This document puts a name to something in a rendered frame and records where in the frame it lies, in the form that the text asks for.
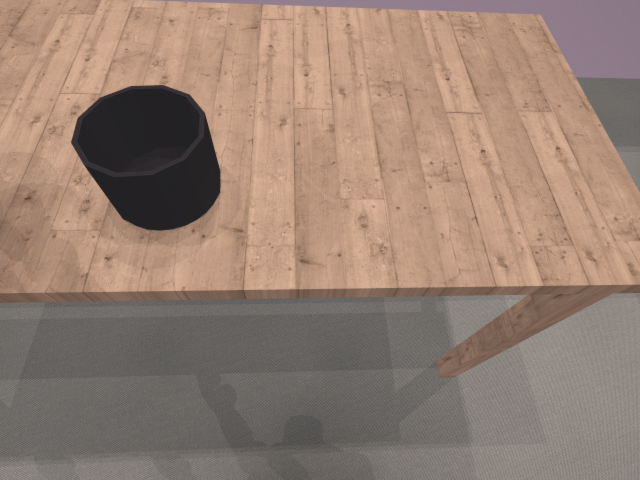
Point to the table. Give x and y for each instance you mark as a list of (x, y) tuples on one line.
[(363, 153)]

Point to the pot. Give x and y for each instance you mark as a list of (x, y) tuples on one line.
[(150, 150)]

